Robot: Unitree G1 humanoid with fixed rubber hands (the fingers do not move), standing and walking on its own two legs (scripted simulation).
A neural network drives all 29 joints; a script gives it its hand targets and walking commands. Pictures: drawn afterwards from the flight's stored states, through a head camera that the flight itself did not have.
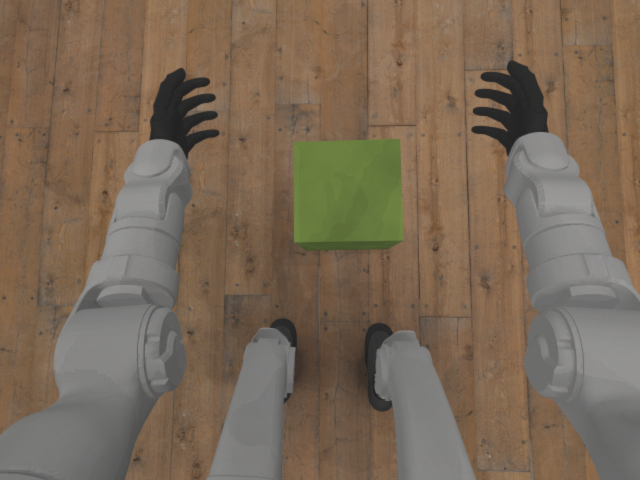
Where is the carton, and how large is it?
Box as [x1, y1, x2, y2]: [293, 139, 403, 250]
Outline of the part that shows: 399,139 293,142 294,242 306,250 388,248 403,240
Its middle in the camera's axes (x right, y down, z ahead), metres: +0.06 -0.08 +0.88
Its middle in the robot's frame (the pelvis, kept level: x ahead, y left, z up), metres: +0.49 -0.01 -0.53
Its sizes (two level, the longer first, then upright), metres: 0.210 0.200 0.250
